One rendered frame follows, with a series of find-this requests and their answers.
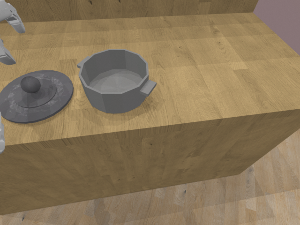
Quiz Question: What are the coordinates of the lid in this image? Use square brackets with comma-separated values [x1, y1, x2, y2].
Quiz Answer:
[0, 70, 74, 124]

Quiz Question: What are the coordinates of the table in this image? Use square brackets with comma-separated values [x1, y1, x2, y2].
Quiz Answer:
[0, 0, 300, 215]

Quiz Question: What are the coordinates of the knob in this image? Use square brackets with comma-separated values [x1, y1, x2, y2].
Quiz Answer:
[21, 76, 41, 93]

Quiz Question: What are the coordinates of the left robot hand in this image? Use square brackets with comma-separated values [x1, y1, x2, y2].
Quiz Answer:
[0, 0, 25, 65]

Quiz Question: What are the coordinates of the pot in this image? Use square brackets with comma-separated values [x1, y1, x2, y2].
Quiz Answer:
[77, 49, 157, 113]

